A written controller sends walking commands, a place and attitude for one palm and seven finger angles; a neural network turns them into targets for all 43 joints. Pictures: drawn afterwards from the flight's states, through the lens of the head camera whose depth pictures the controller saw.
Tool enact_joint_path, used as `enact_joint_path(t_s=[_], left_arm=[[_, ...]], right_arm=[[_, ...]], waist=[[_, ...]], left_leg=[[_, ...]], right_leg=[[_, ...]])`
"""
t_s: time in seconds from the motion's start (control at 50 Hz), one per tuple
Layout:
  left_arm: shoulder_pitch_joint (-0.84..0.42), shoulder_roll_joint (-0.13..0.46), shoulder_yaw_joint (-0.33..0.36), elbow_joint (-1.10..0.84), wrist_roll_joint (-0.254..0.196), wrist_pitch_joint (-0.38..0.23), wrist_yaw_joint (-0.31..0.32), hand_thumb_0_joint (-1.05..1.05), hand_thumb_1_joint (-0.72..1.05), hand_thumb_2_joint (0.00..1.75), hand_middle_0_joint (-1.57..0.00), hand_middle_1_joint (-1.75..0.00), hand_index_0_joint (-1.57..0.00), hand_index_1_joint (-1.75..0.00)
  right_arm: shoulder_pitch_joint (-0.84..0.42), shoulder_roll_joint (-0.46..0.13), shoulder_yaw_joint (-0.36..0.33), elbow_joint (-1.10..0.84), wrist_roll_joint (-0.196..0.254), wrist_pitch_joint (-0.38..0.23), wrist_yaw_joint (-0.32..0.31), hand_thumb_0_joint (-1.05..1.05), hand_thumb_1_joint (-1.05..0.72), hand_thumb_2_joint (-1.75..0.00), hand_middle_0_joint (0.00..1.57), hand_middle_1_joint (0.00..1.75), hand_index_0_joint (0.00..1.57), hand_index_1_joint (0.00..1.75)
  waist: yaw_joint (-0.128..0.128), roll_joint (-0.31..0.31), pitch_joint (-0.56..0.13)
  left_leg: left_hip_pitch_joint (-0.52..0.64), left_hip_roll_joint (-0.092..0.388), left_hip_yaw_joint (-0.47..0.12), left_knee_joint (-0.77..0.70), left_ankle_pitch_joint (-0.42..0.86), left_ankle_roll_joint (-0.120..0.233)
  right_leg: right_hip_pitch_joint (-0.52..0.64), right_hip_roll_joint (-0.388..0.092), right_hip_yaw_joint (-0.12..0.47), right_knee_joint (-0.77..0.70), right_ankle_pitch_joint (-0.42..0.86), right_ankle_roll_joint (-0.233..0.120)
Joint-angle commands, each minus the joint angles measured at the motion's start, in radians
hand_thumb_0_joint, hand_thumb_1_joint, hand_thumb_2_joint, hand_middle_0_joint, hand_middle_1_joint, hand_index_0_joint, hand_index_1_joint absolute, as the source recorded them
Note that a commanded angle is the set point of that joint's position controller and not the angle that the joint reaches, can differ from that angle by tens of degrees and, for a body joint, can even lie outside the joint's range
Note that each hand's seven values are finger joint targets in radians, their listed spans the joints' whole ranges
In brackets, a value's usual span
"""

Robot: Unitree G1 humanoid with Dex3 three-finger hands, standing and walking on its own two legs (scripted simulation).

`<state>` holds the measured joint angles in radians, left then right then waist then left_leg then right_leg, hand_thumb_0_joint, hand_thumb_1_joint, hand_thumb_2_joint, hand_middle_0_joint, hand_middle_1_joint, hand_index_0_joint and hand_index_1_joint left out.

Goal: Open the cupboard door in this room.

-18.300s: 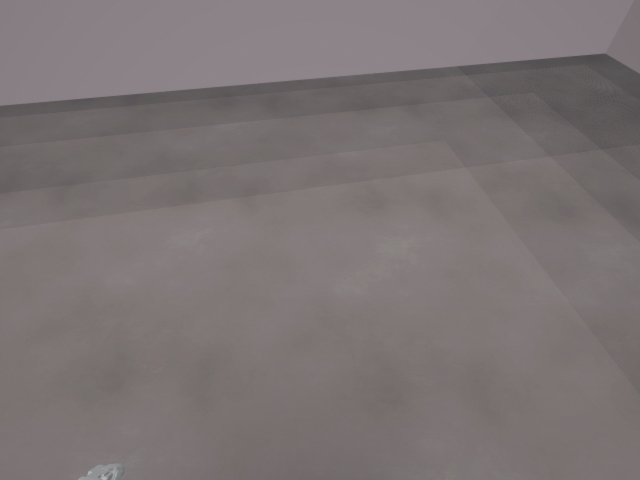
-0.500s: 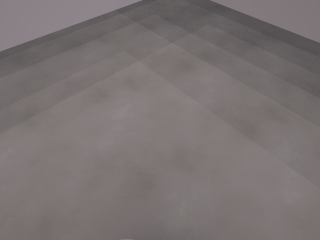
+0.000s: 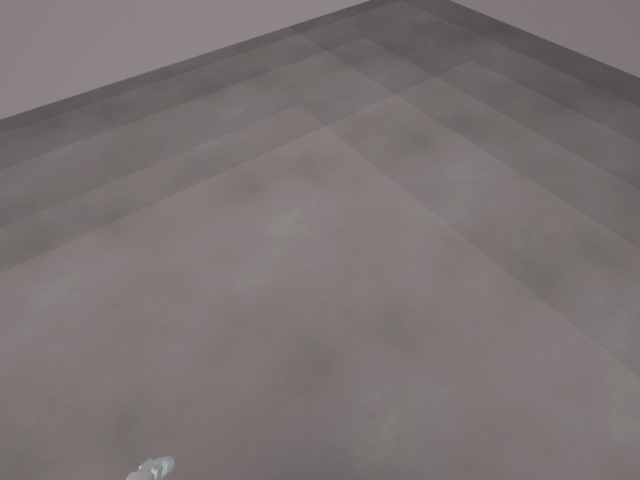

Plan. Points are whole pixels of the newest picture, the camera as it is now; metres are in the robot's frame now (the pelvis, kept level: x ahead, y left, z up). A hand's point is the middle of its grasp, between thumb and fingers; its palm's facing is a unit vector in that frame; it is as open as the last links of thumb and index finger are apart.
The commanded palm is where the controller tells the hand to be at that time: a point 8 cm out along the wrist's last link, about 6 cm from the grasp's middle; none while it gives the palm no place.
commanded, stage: turn or walk to find it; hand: left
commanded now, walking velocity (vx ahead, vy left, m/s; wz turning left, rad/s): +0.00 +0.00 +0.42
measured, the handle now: out of the picture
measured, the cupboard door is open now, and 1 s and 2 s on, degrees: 0 0 0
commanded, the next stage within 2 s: stand and wait in 1.10 s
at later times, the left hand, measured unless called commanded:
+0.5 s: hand out of the picture -0.05 +0.21 -0.18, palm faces +0.29 -0.93 -0.24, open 7.4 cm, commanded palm none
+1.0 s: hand out of the picture -0.01 +0.21 -0.15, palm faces +0.42 -0.86 -0.29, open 7.4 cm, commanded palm none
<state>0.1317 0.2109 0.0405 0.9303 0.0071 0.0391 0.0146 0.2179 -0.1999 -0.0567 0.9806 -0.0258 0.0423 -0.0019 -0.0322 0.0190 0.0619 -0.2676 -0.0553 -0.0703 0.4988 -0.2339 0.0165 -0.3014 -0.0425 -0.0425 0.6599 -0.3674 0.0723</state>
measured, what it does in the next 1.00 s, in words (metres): steps on the spot, turning left: right foot, then left foot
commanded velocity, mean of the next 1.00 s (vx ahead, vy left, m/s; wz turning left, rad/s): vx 0.00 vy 0.00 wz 0.42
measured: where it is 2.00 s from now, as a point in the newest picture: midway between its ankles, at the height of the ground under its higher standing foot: outside the picture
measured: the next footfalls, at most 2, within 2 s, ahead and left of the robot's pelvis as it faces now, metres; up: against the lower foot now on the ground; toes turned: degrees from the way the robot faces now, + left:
right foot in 0.02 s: +0.03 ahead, -0.12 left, +0.00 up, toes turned -3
left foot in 0.50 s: -0.04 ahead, +0.13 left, +0.00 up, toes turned +19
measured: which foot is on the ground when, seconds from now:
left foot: down 0.00-0.04, up 0.06-0.48, down 0.50-0.96, up 0.98-1.00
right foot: up 0.00-0.00, down 0.02-0.50, up 0.52-0.94, down 0.96-1.00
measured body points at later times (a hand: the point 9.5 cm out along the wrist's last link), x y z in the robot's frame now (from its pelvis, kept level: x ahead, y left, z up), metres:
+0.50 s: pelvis -0.03 +0.01 -0.01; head +0.01 +0.03 +0.44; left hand -0.07 +0.26 -0.16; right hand +0.12 -0.23 -0.15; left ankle -0.07 +0.12 -0.74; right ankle +0.00 -0.11 -0.74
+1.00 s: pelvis -0.03 -0.02 -0.01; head +0.02 -0.03 +0.44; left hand -0.03 +0.25 -0.13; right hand +0.12 -0.22 -0.17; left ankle -0.08 +0.11 -0.72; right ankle +0.02 -0.11 -0.74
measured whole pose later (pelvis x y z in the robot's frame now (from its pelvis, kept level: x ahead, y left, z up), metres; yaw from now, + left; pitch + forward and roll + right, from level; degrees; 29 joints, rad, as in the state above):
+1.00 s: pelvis -0.03 -0.02 -0.01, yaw +27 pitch +0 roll +1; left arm 0.14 0.19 0.03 0.91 0.01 0.01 0.02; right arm 0.21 -0.22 -0.07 0.98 -0.02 0.05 0.00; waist -0.03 0.06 0.07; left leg -0.33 -0.05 -0.10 0.68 -0.39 -0.02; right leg -0.27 -0.03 -0.08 0.58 -0.32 -0.01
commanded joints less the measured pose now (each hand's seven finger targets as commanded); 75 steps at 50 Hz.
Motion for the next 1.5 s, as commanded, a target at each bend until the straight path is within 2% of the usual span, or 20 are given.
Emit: enact_joint_path(t_s=[0.0, 0.02, 0.04, 0.08, 0.14, 0.36, 0.44, 0.48, 0.5, 0.64, 0.88, 0.92, 0.94, 0.96, 1.06, 1.28, 1.36, 1.4, 1.42, 1.48], left_arm=[[0.161, 0.2, 0.051, -0.027, 0.017, -0.05, 0.022, 0.0, 0.9, 0.9, -0.2, -0.3, -0.2, -0.3], [0.161, 0.233, 0.054, -0.042, 0.016, -0.047, 0.02, 0.0, 0.9, 0.9, -0.2, -0.3, -0.2, -0.3], [0.135, 0.215, 0.062, -0.051, 0.008, -0.053, 0.023, 0.0, 0.9, 0.9, -0.2, -0.3, -0.2, -0.3], [0.038, 0.157, 0.048, -0.073, 0.007, -0.046, 0.025, 0.0, 0.9, 0.9, -0.2, -0.3, -0.2, -0.3], [0.028, 0.126, 0.036, -0.078, 0.01, -0.055, 0.02, 0.0, 0.9, 0.9, -0.2, -0.3, -0.2, -0.3], [0.165, 0.199, 0.059, -0.007, 0.025, -0.044, 0.015, 0.0, 0.9, 0.9, -0.2, -0.3, -0.2, -0.3], [0.138, 0.202, 0.064, 0.002, 0.013, -0.033, 0.012, 0.0, 0.9, 0.9, -0.2, -0.3, -0.2, -0.3], [0.131, 0.106, 0.04, -0.041, 0.003, -0.022, 0.002, 0.0, 0.9, 0.9, -0.2, -0.3, -0.2, -0.3], [0.063, 0.097, 0.027, -0.064, 0.01, -0.009, 0.008, 0.0, 0.9, 0.9, -0.2, -0.3, -0.2, -0.3], [0.073, 0.11, 0.033, -0.01, 0.007, -0.007, -0.004, 0.0, 0.9, 0.9, -0.2, -0.3, -0.2, -0.3], [0.095, 0.095, 0.03, -0.046, -0.002, -0.025, 0.005, 0.0, 0.9, 0.9, -0.2, -0.3, -0.2, -0.3], [0.154, 0.162, 0.041, -0.034, 0.009, -0.047, 0.014, 0.0, 0.9, 0.9, -0.2, -0.3, -0.2, -0.3], [0.169, 0.235, 0.057, -0.038, 0.021, -0.053, 0.019, 0.0, 0.9, 0.9, -0.2, -0.3, -0.2, -0.3], [0.166, 0.237, 0.063, -0.048, 0.01, -0.055, 0.02, 0.0, 0.9, 0.9, -0.2, -0.3, -0.2, -0.3], [0.031, 0.136, 0.038, -0.081, 0.012, -0.055, 0.019, 0.0, 0.9, 0.9, -0.2, -0.3, -0.2, -0.3], [0.171, 0.195, 0.059, -0.008, 0.024, -0.046, 0.015, 0.0, 0.9, 0.9, -0.2, -0.3, -0.2, -0.3], [0.142, 0.214, 0.065, -0.002, 0.02, -0.037, 0.013, 0.0, 0.9, 0.9, -0.2, -0.3, -0.2, -0.3], [0.135, 0.177, 0.063, -0.013, 0.006, -0.026, 0.009, 0.0, 0.9, 0.9, -0.2, -0.3, -0.2, -0.3], [0.137, 0.114, 0.05, -0.047, 0.0, -0.019, 0.002, 0.0, 0.9, 0.9, -0.2, -0.3, -0.2, -0.3], [-0.005, 0.12, 0.041, -0.065, 0.008, 0.0, 0.005, 0.0, 0.9, 0.9, -0.2, -0.3, -0.2, -0.3]], right_arm=[[-0.001, -0.092, -0.037, -0.094, 0.02, -0.028, 0.001, 0.0, -0.9, -0.9, 0.2, 0.3, 0.2, 0.3], [-0.028, -0.088, -0.038, -0.114, 0.013, -0.021, -0.002, 0.0, -0.9, -0.9, 0.2, 0.3, 0.2, 0.3], [-0.023, -0.12, -0.047, -0.102, 0.003, -0.003, -0.005, 0.0, -0.9, -0.9, 0.2, 0.3, 0.2, 0.3], [-0.003, -0.116, -0.053, -0.064, 0.004, 0.009, 0.006, 0.0, -0.9, -0.9, 0.2, 0.3, 0.2, 0.3], [0.041, -0.1, -0.046, -0.034, 0.002, 0.017, 0.016, 0.0, -0.9, -0.9, 0.2, 0.3, 0.2, 0.3], [-0.102, -0.077, -0.015, -0.065, 0.017, -0.002, 0.012, 0.0, -0.9, -0.9, 0.2, 0.3, 0.2, 0.3], [-0.023, -0.102, -0.014, -0.051, 0.016, -0.024, 0.01, 0.0, -0.9, -0.9, 0.2, 0.3, 0.2, 0.3], [0.043, -0.256, -0.049, -0.053, 0.007, -0.035, 0.008, 0.0, -0.9, -0.9, 0.2, 0.3, 0.2, 0.3], [0.088, -0.287, -0.055, -0.036, 0.007, -0.029, -0.003, 0.0, -0.9, -0.9, 0.2, 0.3, 0.2, 0.3], [-0.044, -0.199, -0.03, -0.067, 0.009, -0.041, -0.019, 0.0, -0.9, -0.9, 0.2, 0.3, 0.2, 0.3], [-0.046, -0.198, -0.05, -0.085, 0.003, -0.022, -0.009, 0.0, -0.9, -0.9, 0.2, 0.3, 0.2, 0.3], [-0.024, -0.136, -0.044, -0.091, 0.018, -0.026, -0.003, 0.0, -0.9, -0.9, 0.2, 0.3, 0.2, 0.3], [-0.022, -0.081, -0.033, -0.119, 0.019, -0.028, 0.003, 0.0, -0.9, -0.9, 0.2, 0.3, 0.2, 0.3], [-0.037, -0.121, -0.044, -0.115, 0.007, -0.012, -0.005, 0.0, -0.9, -0.9, 0.2, 0.3, 0.2, 0.3], [0.012, -0.101, -0.045, -0.05, 0.004, 0.016, 0.016, 0.0, -0.9, -0.9, 0.2, 0.3, 0.2, 0.3], [-0.116, -0.078, -0.015, -0.073, 0.017, -0.001, 0.015, 0.0, -0.9, -0.9, 0.2, 0.3, 0.2, 0.3], [-0.061, -0.088, -0.012, -0.066, 0.018, -0.014, 0.012, 0.0, -0.9, -0.9, 0.2, 0.3, 0.2, 0.3], [0.008, -0.153, -0.028, -0.058, 0.013, -0.03, 0.014, 0.0, -0.9, -0.9, 0.2, 0.3, 0.2, 0.3], [0.038, -0.258, -0.052, -0.064, 0.005, -0.035, 0.01, 0.0, -0.9, -0.9, 0.2, 0.3, 0.2, 0.3], [0.02, -0.245, -0.049, -0.054, 0.005, -0.025, -0.015, 0.0, -0.9, -0.9, 0.2, 0.3, 0.2, 0.3]], waist=[[0.069, -0.196, -0.146], [0.084, -0.268, -0.096], [0.074, -0.301, -0.087], [0.021, -0.14, -0.016], [0.011, -0.188, -0.024], [0.087, -0.223, -0.073], [0.031, -0.166, -0.12], [-0.008, 0.253, -0.135], [-0.043, 0.246, -0.13], [0.027, 0.1, -0.089], [0.049, 0.136, -0.097], [0.07, -0.048, -0.142], [0.077, -0.293, -0.128], [0.089, -0.306, -0.12], [0.016, -0.176, -0.016], [0.092, -0.215, -0.067], [0.054, -0.216, -0.111], [0.005, -0.047, -0.146], [-0.008, 0.254, -0.134], [-0.021, 0.213, -0.054]], left_leg=[[-0.249, 0.048, -0.065, 0.182, -0.031, -0.007], [-0.298, -0.014, 0.002, 0.377, -0.346, -0.038], [-0.291, 0.027, -0.047, 0.533, -0.352, -0.035], [-0.288, 0.058, -0.034, 0.693, -0.235, -0.042], [-0.28, 0.075, 0.011, 0.735, -0.13, -0.07], [-0.159, 0.084, 0.123, 0.323, -0.244, -0.075], [0.078, 0.08, 0.161, -0.055, 0.0, -0.05], [0.327, 0.409, -0.244, -0.15, 0.487, 0.088], [0.256, 0.469, -0.281, -0.163, 0.566, 0.169], [0.206, 0.293, -0.102, -0.143, 0.554, 0.142], [0.046, 0.235, -0.24, -0.065, 0.408, 0.122], [-0.127, 0.128, -0.158, 0.095, 0.154, 0.029], [-0.291, -0.015, 0.005, 0.29, -0.241, -0.038], [-0.28, 0.013, -0.029, 0.473, -0.376, -0.04], [-0.261, 0.071, 0.008, 0.737, -0.149, -0.066], [-0.171, 0.09, 0.118, 0.33, -0.246, -0.078], [-0.033, 0.076, 0.167, 0.1, -0.136, -0.06], [0.2, 0.152, 0.072, -0.122, 0.098, -0.021], [0.315, 0.401, -0.257, -0.155, 0.402, 0.089], [0.148, 0.399, -0.255, -0.183, 0.374, 0.17]], right_leg=[[0.367, -0.274, 0.24, -0.349, 0.264, -0.095], [0.273, -0.435, 0.343, -0.369, 0.389, -0.208], [0.177, -0.428, 0.34, -0.386, 0.36, -0.239], [0.09, -0.341, 0.213, -0.378, 0.289, -0.217], [0.107, -0.267, 0.064, -0.361, 0.325, -0.176], [0.233, -0.321, 0.004, -0.273, 0.55, -0.219], [0.155, -0.289, -0.082, -0.112, 0.501, -0.128], [-0.228, -0.103, -0.156, 0.218, -0.17, -0.005], [-0.236, -0.086, -0.065, 0.34, -0.289, -0.002], [-0.228, -0.065, 0.01, 0.419, -0.049, 0.017], [0.064, 0.012, -0.019, -0.098, 0.057, -0.005], [0.303, -0.135, 0.103, -0.326, 0.221, -0.043], [0.358, -0.37, 0.325, -0.348, 0.378, -0.153], [0.245, -0.442, 0.356, -0.367, 0.441, -0.229], [0.09, -0.275, 0.073, -0.354, 0.339, -0.183], [0.243, -0.325, 0.004, -0.275, 0.56, -0.218], [0.217, -0.323, -0.046, -0.19, 0.537, -0.176], [0.034, -0.264, -0.126, 0.001, 0.338, -0.086], [-0.232, -0.123, -0.167, 0.201, -0.129, -0.006], [-0.282, -0.093, 0.005, 0.447, -0.187, -0.002]])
